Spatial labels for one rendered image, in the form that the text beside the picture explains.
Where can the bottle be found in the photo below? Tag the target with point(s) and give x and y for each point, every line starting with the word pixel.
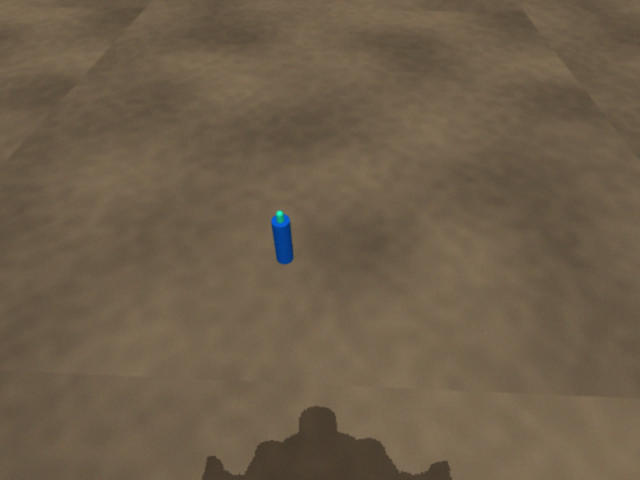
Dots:
pixel 282 237

